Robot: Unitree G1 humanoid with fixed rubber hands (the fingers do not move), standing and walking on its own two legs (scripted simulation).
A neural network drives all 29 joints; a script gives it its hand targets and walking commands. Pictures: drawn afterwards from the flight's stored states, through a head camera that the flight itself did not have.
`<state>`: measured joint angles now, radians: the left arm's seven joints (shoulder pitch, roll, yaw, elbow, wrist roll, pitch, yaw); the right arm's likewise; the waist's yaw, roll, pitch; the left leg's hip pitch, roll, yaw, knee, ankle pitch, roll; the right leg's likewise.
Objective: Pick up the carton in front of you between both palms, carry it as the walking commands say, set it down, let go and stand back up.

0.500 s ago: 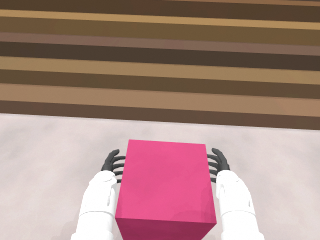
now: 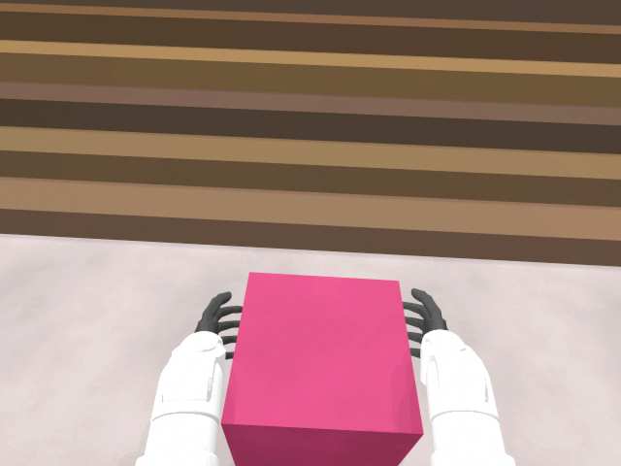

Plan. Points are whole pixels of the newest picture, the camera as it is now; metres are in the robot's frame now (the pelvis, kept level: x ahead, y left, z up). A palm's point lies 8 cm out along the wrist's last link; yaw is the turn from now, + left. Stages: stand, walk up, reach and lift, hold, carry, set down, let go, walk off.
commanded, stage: hold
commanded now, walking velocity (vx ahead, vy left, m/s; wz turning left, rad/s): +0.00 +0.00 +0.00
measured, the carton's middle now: (317, 384) +0.28 +0.00 -0.04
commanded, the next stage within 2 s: carry in 0.96 s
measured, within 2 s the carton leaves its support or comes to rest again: neither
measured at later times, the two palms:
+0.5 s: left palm (207, 340) +0.29 +0.15 +0.05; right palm (432, 340) +0.29 -0.15 +0.06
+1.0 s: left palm (209, 342) +0.29 +0.15 +0.05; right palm (432, 340) +0.29 -0.15 +0.05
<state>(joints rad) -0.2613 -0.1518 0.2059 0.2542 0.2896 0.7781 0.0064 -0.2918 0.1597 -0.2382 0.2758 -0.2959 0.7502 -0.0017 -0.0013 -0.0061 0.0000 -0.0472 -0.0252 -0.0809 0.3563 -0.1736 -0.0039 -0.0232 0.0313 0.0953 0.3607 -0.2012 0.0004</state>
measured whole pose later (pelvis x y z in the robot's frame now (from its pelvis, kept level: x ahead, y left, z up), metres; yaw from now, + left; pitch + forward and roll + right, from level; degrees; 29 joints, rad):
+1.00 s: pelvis +0.00 +0.00 +0.00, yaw -1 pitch -5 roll +0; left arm -0.26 -0.15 0.20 0.24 0.28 0.78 0.01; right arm -0.29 0.16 -0.23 0.26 -0.29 0.75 -0.01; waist 0.01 0.00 -0.04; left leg -0.12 -0.03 -0.07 0.40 -0.21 0.00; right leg -0.11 0.03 0.10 0.43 -0.25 0.00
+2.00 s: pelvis +0.46 -0.06 -0.02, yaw -1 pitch +4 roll +0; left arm -0.17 -0.14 0.09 -0.27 0.12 1.19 0.09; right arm -0.17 0.13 -0.13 -0.30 -0.12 1.19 -0.10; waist 0.01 0.03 -0.05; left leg -0.32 0.10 0.06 1.11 -0.42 -0.01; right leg -0.42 -0.05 -0.27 0.53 -0.19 -0.09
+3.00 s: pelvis +1.12 -0.11 -0.02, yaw -3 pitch +5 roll +1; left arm -0.81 0.00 0.23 0.05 0.05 1.34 0.14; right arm -0.83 -0.02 -0.25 0.05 -0.07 1.34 -0.15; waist 0.06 0.03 0.08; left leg -0.60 0.04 0.03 1.32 -0.35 0.06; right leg -0.42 0.01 -0.18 0.54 -0.22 -0.11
